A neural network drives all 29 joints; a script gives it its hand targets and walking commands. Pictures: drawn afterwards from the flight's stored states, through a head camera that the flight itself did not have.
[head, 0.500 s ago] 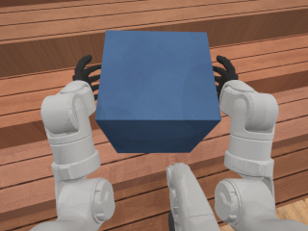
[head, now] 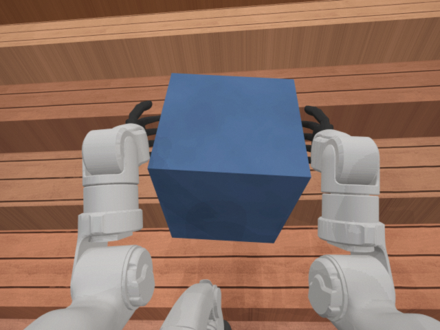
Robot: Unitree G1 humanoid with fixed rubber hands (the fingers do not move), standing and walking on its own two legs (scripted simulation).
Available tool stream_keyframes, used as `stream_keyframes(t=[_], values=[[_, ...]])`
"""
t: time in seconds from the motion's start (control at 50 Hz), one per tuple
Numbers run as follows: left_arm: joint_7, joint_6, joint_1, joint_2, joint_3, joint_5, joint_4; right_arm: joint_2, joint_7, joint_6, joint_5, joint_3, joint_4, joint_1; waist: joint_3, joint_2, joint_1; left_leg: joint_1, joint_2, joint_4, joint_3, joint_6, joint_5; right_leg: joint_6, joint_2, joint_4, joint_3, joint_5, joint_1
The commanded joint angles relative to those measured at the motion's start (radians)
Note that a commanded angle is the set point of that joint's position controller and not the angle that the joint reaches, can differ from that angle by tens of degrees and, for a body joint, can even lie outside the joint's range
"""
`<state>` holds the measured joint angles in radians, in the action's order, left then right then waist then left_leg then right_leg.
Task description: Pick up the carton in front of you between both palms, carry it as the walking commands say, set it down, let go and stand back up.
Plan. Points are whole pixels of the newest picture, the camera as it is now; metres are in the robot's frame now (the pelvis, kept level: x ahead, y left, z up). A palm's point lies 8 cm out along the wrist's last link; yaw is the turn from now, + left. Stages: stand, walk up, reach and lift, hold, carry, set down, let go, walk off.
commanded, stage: carry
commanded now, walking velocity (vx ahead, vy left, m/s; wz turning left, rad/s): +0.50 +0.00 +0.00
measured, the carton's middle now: (227, 165) +0.39 +0.04 +0.11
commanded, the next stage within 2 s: none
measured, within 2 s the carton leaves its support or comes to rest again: neither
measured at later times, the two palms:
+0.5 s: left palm out of the picture +0.69 +0.00 +0.36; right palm out of the picture +0.64 -0.29 +0.37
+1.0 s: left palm out of the picture +0.91 -0.06 +0.52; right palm out of the picture +0.92 -0.36 +0.50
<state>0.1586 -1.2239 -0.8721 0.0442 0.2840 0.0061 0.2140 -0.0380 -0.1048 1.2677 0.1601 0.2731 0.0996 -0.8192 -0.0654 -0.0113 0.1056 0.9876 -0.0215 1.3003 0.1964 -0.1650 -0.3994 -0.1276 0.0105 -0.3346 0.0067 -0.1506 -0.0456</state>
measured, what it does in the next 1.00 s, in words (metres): climbs: left foot 0.17 m higher, then right foot 0.17 m higher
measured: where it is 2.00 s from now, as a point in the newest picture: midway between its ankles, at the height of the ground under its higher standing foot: (327, 71)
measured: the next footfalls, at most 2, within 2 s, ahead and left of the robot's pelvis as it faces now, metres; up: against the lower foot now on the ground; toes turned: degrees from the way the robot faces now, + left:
left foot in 0.02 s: +0.19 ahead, +0.08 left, +0.17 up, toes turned +3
right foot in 0.54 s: +0.49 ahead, -0.29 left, +0.35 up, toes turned -9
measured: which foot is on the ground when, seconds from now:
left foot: up 0.00-0.00, down 0.02-0.56, up 0.58-1.00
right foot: down 0.00-0.02, up 0.04-0.52, down 0.54-1.00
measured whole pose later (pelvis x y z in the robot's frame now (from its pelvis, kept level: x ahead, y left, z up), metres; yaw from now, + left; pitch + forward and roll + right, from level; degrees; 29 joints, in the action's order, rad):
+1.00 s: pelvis +0.54 -0.22 +0.33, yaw -3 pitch +3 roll +4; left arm 0.14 -1.24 -0.81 0.02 0.27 -0.02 0.12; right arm -0.02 -0.10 1.30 0.13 0.27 0.07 -0.82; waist -0.03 0.01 0.11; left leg 1.27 0.06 1.89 0.12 -0.15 -0.46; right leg -0.05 -0.03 -0.28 0.08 -0.29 -0.05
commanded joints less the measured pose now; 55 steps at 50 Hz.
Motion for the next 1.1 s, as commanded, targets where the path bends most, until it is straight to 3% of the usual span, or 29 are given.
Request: stream_keyframes(t=[0.0, 0.02, 0.04, 0.08, 0.14, 0.2, 0.28, 0.36, 0.4, 0.42, 0.44, 0.46, 0.48, 0.5, 0.52, 0.54, 0.56, 0.58, 0.6, 0.66, 0.78, 0.8, 0.86, 0.9, 0.94, 0.96, 1.0, 1.04, 1.08], values=[[-0.339, -0.073, -0.764, -1.084, -0.556, 0.43, -0.036, -0.869, 0.116, 0.019, -0.39, -0.585, -0.038, -0.752, -0.544, -0.201, -0.339, -0.923, -0.081, -0.455, -0.111, -0.067, 0.195, 0.013, -0.171, -0.631, 0.042, 1.639, -0.244], [-0.333, -0.08, -0.781, -1.077, -0.547, 0.401, -0.048, -0.894, 0.128, 0.017, -0.432, -0.602, -0.047, -0.768, -0.581, 0.21, -0.3, -1.094, 0.233, -0.802, -0.761, -0.313, 0.714, 0.165, 0.108, -1.254, 0.01, 0.378, -0.526], [-0.318, -0.088, -0.744, -1.036, -0.506, 0.362, -0.057, -0.944, 0.143, 0.016, -0.486, -0.613, -0.035, -0.759, -0.687, 0.225, -0.276, -1.074, 0.36, -0.939, -1.094, -0.405, 0.795, 0.169, 0.178, -1.735, -0.156, -0.023, -0.606], [-0.283, -0.099, -0.775, -0.951, -0.434, 0.292, -0.117, -1.05, 0.17, 0.021, -0.639, -0.687, -0.151, -0.978, -0.542, -0.039, -0.242, -1.036, 0.296, -0.832, -0.947, -0.256, 0.284, 0.062, 0.088, -1.792, -0.246, -0.082, -0.847], [-0.224, -0.113, -0.739, -0.795, -0.329, 0.176, -0.086, -1.107, 0.205, 0.038, -0.769, -0.68, -0.152, -1.153, -0.377, -0.122, -0.144, -0.857, 0.245, -0.864, -0.634, -0.088, 0.037, -0.019, -0.007, -1.568, -0.149, -0.041, -0.864], [-0.196, -0.117, -0.672, -0.744, -0.254, 0.091, 0.041, -1.111, 0.224, 0.05, -0.769, -0.598, 0.005, -1.138, -0.315, -0.082, -0.165, -0.855, 0.245, -0.895, -0.501, -0.082, 0.218, 0.006, -0.041, -1.299, -0.033, -0.05, -0.87], [-0.197, -0.149, -0.715, -0.809, -0.242, 0.089, 0.185, -1.075, 0.234, 0.064, -0.663, -0.429, 0.204, -1.043, -0.345, 0.172, -0.235, -1.14, 0.312, -0.975, -0.495, -0.144, 0.465, -0.008, -0.096, -1.38, 0.018, -0.158, -1.134], [-0.2, -0.171, -0.827, -0.919, -0.258, 0.164, 0.275, -1.023, 0.231, 0.08, -0.577, -0.327, 0.273, -0.995, -0.247, 0.173, -0.359, -1.723, 0.437, -0.906, -0.675, -0.197, 0.618, -0.001, -0.105, -1.895, -0.088, -0.703, -1.906], [-0.196, -0.17, -0.821, -0.965, -0.251, 0.187, 0.309, -0.993, 0.223, 0.075, -0.555, -0.304, 0.242, -1.003, -0.207, 0.128, -0.357, -1.73, 0.426, -0.956, -0.596, -0.126, 0.567, 0.012, -0.147, -1.773, -0.095, -0.868, -1.964], [-0.195, -0.17, -0.835, -0.982, -0.254, 0.191, 0.307, -0.979, 0.221, 0.07, -0.556, -0.301, 0.2, -1.021, -0.187, 0.133, -0.319, -1.528, 0.376, -1.036, -0.513, -0.056, 0.475, 0.014, -0.178, -1.548, -0.069, -0.828, -1.764], [-0.193, -0.169, -0.823, -0.99, -0.255, 0.203, 0.299, -0.968, 0.223, 0.071, -0.561, -0.3, 0.156, -1.053, -0.198, 0.13, -0.238, -1.149, 0.284, -1.198, -0.283, -0.019, 0.381, 0.038, -0.17, -1.187, 0.087, -0.611, -1.292], [-0.191, -0.171, -0.848, -1.002, -0.266, 0.214, 0.278, -0.973, 0.223, 0.072, -0.556, -0.293, 0.122, -1.084, -0.196, 0.225, -0.168, -0.708, 0.223, -1.35, -0.164, 0.005, 0.375, 0.03, -0.149, -0.872, 0.149, -0.408, -0.746], [-0.185, -0.166, -0.89, -1.028, -0.275, 0.226, 0.265, -0.99, 0.222, 0.082, -0.546, -0.291, 0.138, -1.079, -0.315, 0.373, -0.101, -0.619, 0.223, -1.23, -0.044, -0.023, 1.006, 0.023, -0.02, -0.963, 0.288, -0.235, -0.43], [-0.185, -0.156, -0.882, -1.062, -0.307, 0.261, 0.248, -0.987, 0.223, 0.085, -0.54, -0.306, 0.127, -1.086, -0.441, 0.462, 0.029, -0.668, 0.238, -0.988, 0.004, -0.006, 1.563, 0.015, 0.06, -0.932, 0.324, -0.127, -0.24], [-0.187, -0.142, -0.892, -1.113, -0.34, 0.301, 0.197, -1.001, 0.221, 0.085, -0.534, -0.323, 0.107, -1.097, -0.561, 0.402, 0.158, -0.763, 0.195, -0.616, -0.002, 0.046, 1.73, 0.001, 0.136, -0.712, 0.26, -0.119, -0.143], [-0.191, -0.128, -0.899, -1.142, -0.373, 0.33, 0.125, -0.997, 0.21, 0.081, -0.504, -0.329, 0.084, -1.065, -0.627, 0.191, 0.173, -0.638, 0.116, -0.192, -0.072, 0.135, 1.38, -0.038, 0.044, -0.303, -0.14, -0.081, 0.008], [-0.199, -0.108, -0.949, -1.166, -0.431, 0.37, 0.02, -1.025, 0.198, 0.073, -0.467, -0.334, 0.071, -0.996, -0.757, -0.322, 0.076, -0.413, -0.153, 0.388, -0.239, 0.237, 0.211, -0.188, -0.312, -0.075, -0.773, 0.452, 0.17], [-0.209, -0.106, -0.945, -1.233, -0.467, 0.43, -0.037, -0.973, 0.181, 0.066, -0.423, -0.32, 0.083, -0.924, -0.886, -0.2, -0.009, -0.443, -0.115, 0.669, -0.482, 0.175, 0.225, -0.205, -0.314, -0.203, -0.75, 0.627, 0.194], [-0.218, -0.079, -1.0, -1.253, -0.523, 0.458, -0.145, -0.984, 0.17, 0.064, -0.391, -0.333, 0.07, -0.879, -0.86, -0.136, -0.016, -0.39, -0.091, 0.661, -0.455, 0.141, 0.254, -0.179, -0.263, -0.299, -0.63, 0.469, 0.194], [-0.247, -0.031, -1.013, -1.301, -0.598, 0.501, -0.335, -1.006, 0.154, 0.039, -0.379, -0.41, -0.049, -0.87, -0.623, -0.185, -0.007, -0.15, -0.022, 0.552, -0.35, 0.06, 0.264, -0.097, -0.217, -0.266, -0.466, 0.144, 0.203], [-0.275, -0.006, -0.774, -1.261, -0.71, 0.45, -0.312, -0.991, 0.163, -0.02, -0.35, -0.542, -0.038, -0.6, -0.579, 0.027, 0.006, 0.084, 0.031, 0.365, -0.225, 0.05, 0.057, -0.153, -0.31, -0.136, -0.353, 0.491, 0.435], [-0.285, -0.006, -0.746, -1.25, -0.724, 0.446, -0.295, -0.984, 0.165, -0.027, -0.347, -0.556, -0.027, -0.575, -0.57, -0.01, 0.021, 0.138, 0.007, 0.498, -0.142, 0.034, 0.019, -0.179, -0.315, -0.106, -0.333, 0.526, 0.46], [-0.308, -0.011, -0.742, -1.189, -0.73, 0.448, -0.267, -0.954, 0.164, -0.031, -0.345, -0.599, -0.027, -0.588, -0.453, -0.022, 0.058, 0.601, 0.047, 0.948, -0.193, -0.001, -0.203, -0.21, -0.385, -0.073, -0.393, 0.372, 0.602], [-0.321, -0.021, -0.756, -1.152, -0.718, 0.461, -0.247, -0.892, 0.15, -0.022, -0.33, -0.588, -0.032, -0.62, -0.335, 0.022, -0.004, 0.581, 0.087, 0.824, -0.129, -0.002, -0.158, -0.126, -0.289, 0.01, -0.272, 0.135, 0.423], [-0.329, -0.041, -0.74, -1.085, -0.663, 0.457, -0.198, -0.848, 0.129, -0.006, -0.327, -0.563, -0.014, -0.637, -0.26, -0.043, -0.064, 0.382, 0.119, 0.656, -0.095, 0.011, -0.06, -0.094, -0.234, 0.144, -0.191, 0.039, 0.168], [-0.328, -0.051, -0.746, -1.066, -0.635, 0.443, -0.159, -0.837, 0.122, 0.006, -0.332, -0.566, -0.005, -0.656, -0.195, -0.046, -0.062, 0.21, 0.088, 0.45, 0.0, 0.023, -0.056, -0.11, -0.198, 0.266, -0.095, 0.133, -0.006], [-0.321, -0.08, -0.73, -1.017, -0.567, 0.41, -0.099, -0.86, 0.111, 0.034, -0.382, -0.584, 0.026, -0.69, -0.245, -0.168, -0.107, -0.268, 0.027, 0.122, 0.114, -0.018, 0.103, -0.095, -0.13, 0.214, 0.149, 1.019, -0.225], [-0.314, -0.099, -0.703, -0.991, -0.524, 0.378, -0.075, -0.927, 0.116, 0.054, -0.457, -0.607, 0.03, -0.738, -0.446, -0.315, -0.199, -0.479, -0.072, -0.012, 0.172, -0.045, 0.185, -0.054, -0.195, -0.048, 0.191, 1.746, -0.06], [-0.303, -0.103, -0.737, -0.981, -0.491, 0.348, -0.103, -0.995, 0.132, 0.051, -0.54, -0.638, -0.03, -0.875, -0.62, -0.283, -0.323, -0.769, -0.14, -0.472, 0.088, -0.021, 0.2, 0.059, -0.166, -0.546, 0.231, 1.96, 0.084]])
